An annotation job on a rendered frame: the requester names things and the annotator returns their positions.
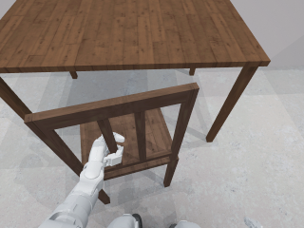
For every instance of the robot left thigh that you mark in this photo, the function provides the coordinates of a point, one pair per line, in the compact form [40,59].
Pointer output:
[124,222]

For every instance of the table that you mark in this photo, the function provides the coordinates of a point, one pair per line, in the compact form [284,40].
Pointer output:
[103,35]

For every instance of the robot left foot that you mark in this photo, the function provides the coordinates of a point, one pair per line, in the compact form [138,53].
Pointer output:
[138,219]

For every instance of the robot right hand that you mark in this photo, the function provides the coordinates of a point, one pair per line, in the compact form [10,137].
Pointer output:
[252,223]

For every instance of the chair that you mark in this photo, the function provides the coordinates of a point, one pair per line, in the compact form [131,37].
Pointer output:
[137,117]

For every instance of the robot left hand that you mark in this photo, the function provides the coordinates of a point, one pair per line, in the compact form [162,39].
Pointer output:
[99,151]

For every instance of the robot left forearm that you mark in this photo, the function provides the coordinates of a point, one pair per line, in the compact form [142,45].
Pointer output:
[80,202]

